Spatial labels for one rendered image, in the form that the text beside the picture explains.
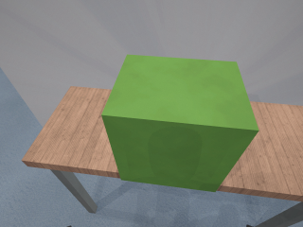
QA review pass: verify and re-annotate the table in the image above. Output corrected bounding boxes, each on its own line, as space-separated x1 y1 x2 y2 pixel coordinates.
21 86 303 227

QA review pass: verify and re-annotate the carton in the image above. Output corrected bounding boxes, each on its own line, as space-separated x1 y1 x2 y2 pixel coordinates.
101 54 259 192

